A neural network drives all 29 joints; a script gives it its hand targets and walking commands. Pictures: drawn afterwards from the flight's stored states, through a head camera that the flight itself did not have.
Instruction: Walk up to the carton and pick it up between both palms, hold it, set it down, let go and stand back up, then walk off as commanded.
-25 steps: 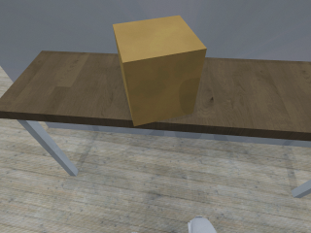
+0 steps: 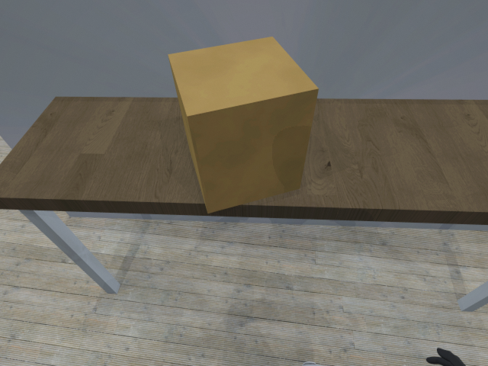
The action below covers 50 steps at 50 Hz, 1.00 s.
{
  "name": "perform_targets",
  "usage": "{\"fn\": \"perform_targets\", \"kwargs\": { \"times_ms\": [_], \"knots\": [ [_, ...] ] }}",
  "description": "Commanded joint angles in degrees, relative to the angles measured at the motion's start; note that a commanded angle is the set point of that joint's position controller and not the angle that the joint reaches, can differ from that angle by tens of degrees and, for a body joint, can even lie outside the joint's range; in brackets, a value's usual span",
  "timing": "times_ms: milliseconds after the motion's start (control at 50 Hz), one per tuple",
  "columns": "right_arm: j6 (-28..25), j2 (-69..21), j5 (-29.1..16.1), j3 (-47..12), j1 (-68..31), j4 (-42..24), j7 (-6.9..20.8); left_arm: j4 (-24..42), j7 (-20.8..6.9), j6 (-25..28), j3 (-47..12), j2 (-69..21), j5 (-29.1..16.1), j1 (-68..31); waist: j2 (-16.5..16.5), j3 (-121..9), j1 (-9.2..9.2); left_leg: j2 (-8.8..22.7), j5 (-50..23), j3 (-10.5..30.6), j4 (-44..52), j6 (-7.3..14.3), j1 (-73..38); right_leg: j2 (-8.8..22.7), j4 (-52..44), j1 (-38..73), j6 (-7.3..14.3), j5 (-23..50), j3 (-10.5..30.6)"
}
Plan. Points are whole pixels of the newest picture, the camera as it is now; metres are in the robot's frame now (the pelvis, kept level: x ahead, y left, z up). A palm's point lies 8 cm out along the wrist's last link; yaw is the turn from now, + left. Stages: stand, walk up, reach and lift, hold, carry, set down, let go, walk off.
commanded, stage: walk up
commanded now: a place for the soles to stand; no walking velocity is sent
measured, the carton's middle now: (239, 127) +0.56 +0.02 +0.09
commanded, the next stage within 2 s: none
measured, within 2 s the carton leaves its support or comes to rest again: neither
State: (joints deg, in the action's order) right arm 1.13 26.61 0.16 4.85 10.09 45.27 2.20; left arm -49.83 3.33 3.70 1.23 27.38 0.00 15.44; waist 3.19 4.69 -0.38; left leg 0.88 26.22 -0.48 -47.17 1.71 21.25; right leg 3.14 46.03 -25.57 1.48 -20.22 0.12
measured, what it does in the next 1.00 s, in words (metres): lifts its left foot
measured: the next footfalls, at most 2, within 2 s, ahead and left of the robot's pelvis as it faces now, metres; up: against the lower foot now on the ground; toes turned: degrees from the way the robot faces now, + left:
left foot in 1.02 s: +0.12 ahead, +0.16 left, +0.00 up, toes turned -2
right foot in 1.42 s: +0.26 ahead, -0.07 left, +0.00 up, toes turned -6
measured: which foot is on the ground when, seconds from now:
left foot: down 0.00-0.84, up 0.86-1.00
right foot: down 0.00-1.00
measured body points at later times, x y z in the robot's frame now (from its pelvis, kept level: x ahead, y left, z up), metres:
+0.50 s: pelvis +0.03 +0.03 +0.01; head +0.07 +0.02 +0.45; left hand +0.13 +0.37 -0.09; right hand +0.11 -0.31 -0.10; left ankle +0.01 +0.12 -0.70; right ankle +0.07 -0.13 -0.70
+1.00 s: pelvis +0.04 +0.06 +0.02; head +0.06 +0.06 +0.46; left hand +0.15 +0.40 -0.08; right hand +0.11 -0.29 -0.08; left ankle +0.07 +0.16 -0.69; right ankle +0.07 -0.11 -0.70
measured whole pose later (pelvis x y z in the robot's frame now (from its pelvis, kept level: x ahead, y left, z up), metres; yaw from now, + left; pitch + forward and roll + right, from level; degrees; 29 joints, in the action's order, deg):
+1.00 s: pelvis +0.04 +0.06 +0.02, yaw -4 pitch -3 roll -1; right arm -1.3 26.2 0.2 4.9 11.5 50.8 3.7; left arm -49.8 -0.1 3.3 1.6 27.2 0.0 14.5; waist 0.7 4.6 -0.4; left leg 0.6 29.8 -1.8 -46.1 2.1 20.5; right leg 3.9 39.3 -19.1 2.1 -20.4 0.4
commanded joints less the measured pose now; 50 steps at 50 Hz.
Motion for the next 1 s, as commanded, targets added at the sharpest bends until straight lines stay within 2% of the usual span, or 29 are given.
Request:
{"fn": "perform_targets", "kwargs": {
  "times_ms": [0, 20, 100, 120, 140, 160, 180, 200, 280, 320, 340, 420, 460, 500, 520, 540, 600, 620, 640, 660, 720, 760, 780, 800, 820, 840, 880, 940, 980],
  "knots": [
    [-2.03, 15.23, 3.08, 3.21, 4.54, 0.18, -1.23, 3.65, 0.04, -0.43, 1.66, 6.07, 0.43, -4.29, 10.88, -0.63, -2.95, 16.41, 10.29, 32.10, 31.22, 4.34, -7.51, -5.41, 9.97, -15.40, 0.92, -12.66, -0.08],
    [-2.43, 15.40, 3.08, 2.79, 2.20, -0.18, -1.27, 3.10, 0.61, -0.20, 2.55, 9.63, 0.50, -5.36, 3.25, 1.74, -2.69, 18.83, -0.22, 33.16, 29.28, 6.82, -5.30, -3.48, 10.63, -14.24, 0.54, -13.34, 5.58],
    [-2.39, 11.91, 1.31, 1.59, -0.88, -0.24, -1.48, -0.06, 0.35, 1.47, 2.21, 9.00, 0.00, 2.35, 5.27, -6.82, 1.88, 11.21, -36.96, 11.24, 11.71, 6.06, -9.89, -1.59, -5.62, 1.67, 1.35, -3.42, -3.04],
    [-2.06, 11.01, 1.08, 1.37, -1.76, -0.56, -1.29, -0.71, 0.34, 1.88, 2.42, 8.84, 0.43, 4.29, 4.31, -7.45, 3.04, 9.24, -35.29, 7.27, 8.12, 4.55, -5.07, -1.98, -10.44, 9.36, 1.90, 7.69, -2.89],
    [-2.04, 9.04, 0.81, 1.10, -0.88, -0.87, -1.31, -0.51, 0.54, 2.18, 3.34, 11.84, 1.36, 5.14, -0.56, -8.76, 3.27, 6.42, -32.21, 4.91, 1.11, 2.02, 2.41, 2.50, -10.08, 17.42, 4.06, 18.83, 7.55],
    [-1.87, 7.66, 0.68, 1.18, -0.21, -1.99, -1.38, -0.24, 0.72, 2.36, 4.39, 15.09, 1.38, 5.90, -8.00, -10.34, 3.19, 2.10, -17.11, 3.13, -5.66, -0.54, 8.03, 11.87, -11.99, 19.71, 9.93, 24.61, 22.21],
    [-1.16, 7.67, 0.66, 1.28, -0.37, -1.80, -1.79, -0.07, 0.58, 2.13, 4.40, 15.89, 0.79, 4.64, -11.93, -9.44, 2.58, 1.15, 9.26, 3.25, -7.22, -0.17, 8.20, 17.89, -14.69, 16.28, 15.02, 25.63, 27.22],
    [-0.72, 8.33, 0.94, 1.31, 0.12, -1.21, -1.73, 0.20, 0.59, 1.98, 4.31, 16.17, 0.99, 2.82, -10.55, -8.42, 1.84, 1.72, 11.64, 4.15, -7.77, -0.04, 7.59, 18.19, -15.75, 14.54, 15.95, 20.55, 27.58],
    [-1.48, 8.43, 1.13, 1.76, 6.19, 3.52, -0.76, 2.09, 0.03, 0.36, 2.74, 11.62, 1.19, -5.63, -9.21, -4.31, -3.37, 1.99, -3.03, 2.16, 14.47, 1.05, -6.76, 7.77, -12.69, -0.91, 6.40, 2.58, 13.16],
    [-2.57, 14.43, 2.60, 2.60, 2.50, 2.76, -1.12, 2.06, -0.12, -0.43, 1.41, 6.54, 0.37, -5.37, 7.56, -0.15, -2.22, 15.45, 7.85, 27.02, 30.26, 4.82, -6.61, -4.69, 4.68, -10.85, 1.14, -7.80, 0.93],
    [-2.89, 14.26, 2.70, 2.36, 1.59, 2.32, -1.26, 1.58, 0.39, -0.48, 1.99, 8.77, 0.37, -4.94, 5.31, 0.49, -2.18, 18.17, -2.06, 27.81, 28.57, 6.39, -7.98, -3.50, 6.41, -12.45, 0.70, -12.53, 2.99],
    [-2.66, 10.85, 1.15, 1.52, 1.11, 2.29, -1.89, 0.51, 0.29, 0.95, 1.78, 8.10, 0.09, -0.77, 5.90, -6.86, 0.09, 12.13, -46.65, 11.79, 12.28, 5.30, -16.72, -1.57, -3.37, -3.40, 1.01, -5.39, -3.08],
    [-2.05, 9.80, 0.60, 1.35, -1.62, 0.51, -1.78, -0.36, 0.38, 1.60, 2.40, 10.11, 0.98, 2.33, 1.22, -8.17, 2.13, 8.10, -39.14, 5.48, 5.23, 2.16, -5.60, 0.08, -10.03, 11.69, 2.65, 17.83, 1.25],
    [-1.47, 7.35, 0.57, 1.37, -1.84, -1.21, -1.71, -0.29, 0.58, 1.85, 4.28, 15.22, 0.76, 4.66, -8.05, -10.17, 3.04, 1.19, -9.68, 2.33, -5.32, -0.83, 4.81, 14.90, -12.65, 16.61, 12.72, 26.38, 22.35],
    [-0.76, 7.33, 0.67, 1.44, -1.80, -0.62, -1.78, -0.10, 0.59, 1.74, 4.24, 15.64, 0.92, 3.07, -10.33, -8.68, 2.25, 1.08, 10.27, 3.26, -7.72, -0.57, 5.65, 19.09, -15.36, 14.38, 16.40, 24.87, 26.62],
    [-0.44, 7.47, 1.07, 1.33, -1.33, -0.27, -1.54, 0.29, 0.73, 1.63, 4.12, 15.81, 1.12, 1.35, -9.26, -7.47, 1.44, 1.60, 11.87, 4.82, -7.62, -0.14, 5.61, 18.82, -16.73, 12.48, 16.63, 18.93, 26.72],
    [-1.22, 7.67, 1.04, 1.58, 3.96, 3.67, -0.74, 1.93, 0.25, 0.50, 3.06, 12.56, 1.33, -5.89, -10.41, -4.17, -3.07, 2.00, -2.86, 1.63, 12.70, 0.65, -5.40, 10.35, -15.15, 1.90, 7.98, 5.12, 14.63],
    [-1.66, 9.96, 1.79, 2.19, 4.30, 4.42, -0.80, 2.46, -0.20, 0.02, 2.06, 9.29, 1.15, -6.23, -4.39, -3.27, -3.42, 4.96, 2.02, 8.83, 22.78, 1.62, -8.21, 5.17, -8.30, -2.83, 4.27, 2.46, 8.90],
    [-2.31, 13.20, 2.72, 2.58, 2.32, 3.90, -0.87, 2.39, -0.37, -0.46, 1.38, 5.69, 0.58, -5.48, 7.89, -2.57, -2.61, 13.38, 7.73, 24.60, 30.33, 3.88, -9.30, -2.77, 2.98, -9.10, 1.28, -5.08, 1.49],
    [-2.63, 14.35, 2.73, 2.58, 0.22, 2.92, -1.01, 1.94, 0.16, -0.78, 2.03, 8.15, 0.59, -5.77, 6.05, 0.12, -2.43, 17.62, 1.89, 27.38, 30.44, 6.08, -7.94, -3.27, 5.42, -11.97, 0.62, -12.54, 1.73],
    [-2.93, 11.28, 1.60, 1.62, -0.48, 2.85, -1.61, 0.91, 0.13, 0.14, 2.00, 8.79, 0.09, -3.28, 4.14, -4.04, -0.44, 14.13, -34.84, 16.81, 18.57, 6.22, -15.92, -0.24, 0.45, -6.85, 0.58, -11.21, 0.01],
    [-2.26, 10.60, 1.06, 1.33, -1.66, 1.90, -1.68, 0.07, 0.13, 0.93, 2.06, 8.07, 0.17, 0.42, 5.05, -6.80, 1.30, 10.45, -43.60, 9.20, 11.90, 5.06, -13.01, -1.83, -7.38, 2.23, 0.87, -1.20, -4.05],
    [-1.96, 10.09, 0.80, 1.28, -2.92, 1.08, -1.56, -0.31, 0.17, 1.31, 2.28, 8.52, 0.59, 1.94, 4.00, -7.27, 2.41, 8.74, -38.85, 6.08, 9.18, 3.49, -8.00, -1.37, -11.63, 9.51, 1.39, 10.65, -2.90],
    [-1.92, 8.43, 0.63, 1.01, -3.54, 0.16, -1.32, -0.32, 0.46, 1.68, 3.27, 11.32, 1.35, 3.43, -0.67, -8.31, 3.27, 5.91, -33.18, 4.43, 3.25, 1.56, 0.34, 3.54, -11.70, 17.01, 3.80, 19.76, 7.07],
    [-3.52, 10.15, 0.15, 2.71, -2.54, -1.93, -0.10, 0.68, -1.54, 1.90, 5.76, 15.49, 2.22, 8.54, -9.96, -13.81, 5.43, -0.27, -7.06, 2.39, -3.65, 0.28, 10.79, 7.46, -17.16, 28.72, 10.37, -5.70, 19.31],
    [-3.70, 9.60, 0.36, 2.44, -3.43, -2.12, -0.08, 0.10, -2.43, 1.55, 6.47, 17.61, 1.78, 8.45, -18.09, -9.64, 6.10, -1.90, 14.14, -0.24, -10.67, 0.40, 16.99, 17.21, -26.36, 25.81, 16.61, -21.63, 32.09],
    [-3.52, 11.20, 1.00, 2.72, -3.31, -0.81, 0.47, 1.87, -2.91, 1.20, 6.48, 18.04, 2.17, 2.26, -12.97, 0.82, 3.42, 3.00, 13.38, 3.96, -8.73, 0.37, 18.33, 19.27, -31.82, 15.42, 17.36, -36.63, 33.22],
    [-3.64, 10.57, 0.60, 3.63, 5.00, 2.82, 1.62, 2.84, -3.37, 0.55, 6.40, 17.08, 2.92, -2.79, -14.52, -1.76, -1.13, 2.87, 4.13, -0.42, 1.42, -0.28, 3.49, 14.44, -30.16, 6.69, 11.71, -26.66, 20.58],
    [-4.06, 9.84, 0.34, 4.80, 18.76, 7.55, 1.27, 4.51, -4.06, -0.44, 5.44, 14.44, 3.00, -11.47, -9.51, -4.18, -9.89, -1.05, -5.43, -6.53, 12.59, -1.93, -20.54, 6.92, -17.26, -9.11, 6.97, -27.90, 8.47]
  ]
}}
